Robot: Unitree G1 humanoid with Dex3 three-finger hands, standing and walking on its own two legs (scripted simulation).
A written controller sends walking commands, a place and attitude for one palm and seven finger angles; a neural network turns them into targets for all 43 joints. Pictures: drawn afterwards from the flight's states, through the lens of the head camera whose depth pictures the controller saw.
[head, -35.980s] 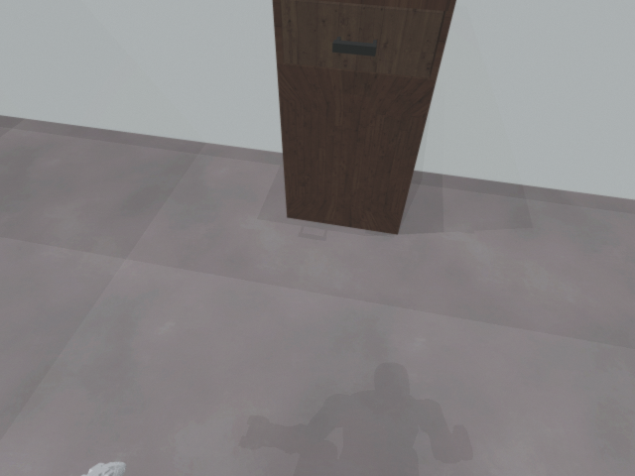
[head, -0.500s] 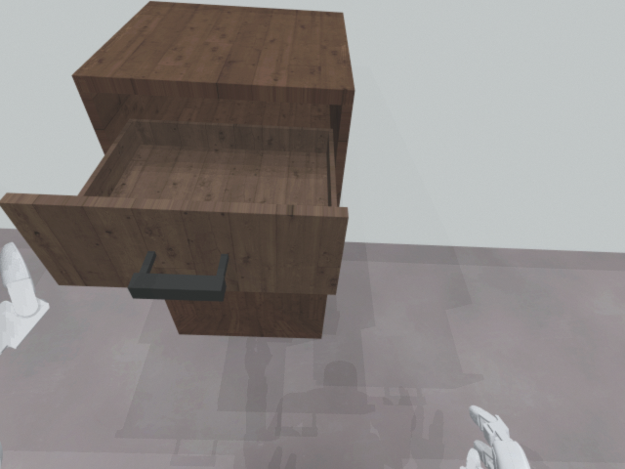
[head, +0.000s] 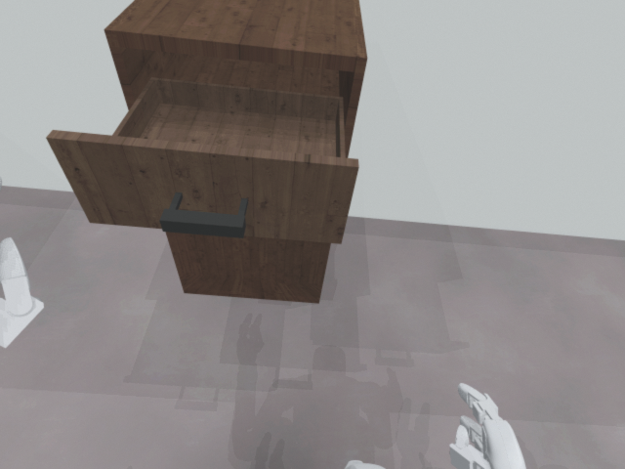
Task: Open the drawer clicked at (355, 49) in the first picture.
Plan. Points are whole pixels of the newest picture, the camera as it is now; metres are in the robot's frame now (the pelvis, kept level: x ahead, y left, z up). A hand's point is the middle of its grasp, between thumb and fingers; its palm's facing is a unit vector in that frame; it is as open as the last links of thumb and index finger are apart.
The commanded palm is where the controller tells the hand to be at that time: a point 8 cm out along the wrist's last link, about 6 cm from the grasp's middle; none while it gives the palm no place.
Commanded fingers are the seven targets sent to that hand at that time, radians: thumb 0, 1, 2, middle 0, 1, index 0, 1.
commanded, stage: stop stepping back and stand still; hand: left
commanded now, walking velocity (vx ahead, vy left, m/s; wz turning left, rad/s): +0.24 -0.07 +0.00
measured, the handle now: (207, 212) +0.47 +0.20 +0.03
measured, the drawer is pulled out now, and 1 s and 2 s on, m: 0.30 0.30 0.30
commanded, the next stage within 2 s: let the arm hang, fingers relaxed in 0.72 s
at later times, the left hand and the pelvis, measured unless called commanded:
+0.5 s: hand out of the picture +0.12 +0.23 +0.21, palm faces +0.40 -0.81 -0.42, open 7.4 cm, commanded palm +0.07 +0.27 +0.22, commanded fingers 0.00 0.90 0.90 -0.20 -0.30 -0.20 -0.30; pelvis -0.07 -0.01 +0.01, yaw -2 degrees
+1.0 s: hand out of the picture +0.11 +0.22 -0.07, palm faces +0.01 -0.92 -0.40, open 7.4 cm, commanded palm none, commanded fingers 0.00 0.90 0.90 -0.20 -0.30 -0.20 -0.30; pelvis -0.09 -0.01 -0.01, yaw +0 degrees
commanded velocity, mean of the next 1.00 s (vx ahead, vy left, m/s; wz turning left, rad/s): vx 0.09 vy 0.00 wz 0.00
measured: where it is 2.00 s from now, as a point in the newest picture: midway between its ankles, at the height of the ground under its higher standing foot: outside the picture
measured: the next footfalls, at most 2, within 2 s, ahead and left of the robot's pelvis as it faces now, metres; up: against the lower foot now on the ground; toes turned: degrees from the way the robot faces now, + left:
right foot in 0.14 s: -0.03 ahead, -0.12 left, +0.00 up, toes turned +1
left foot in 0.34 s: +0.00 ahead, +0.09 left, +0.00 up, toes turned +1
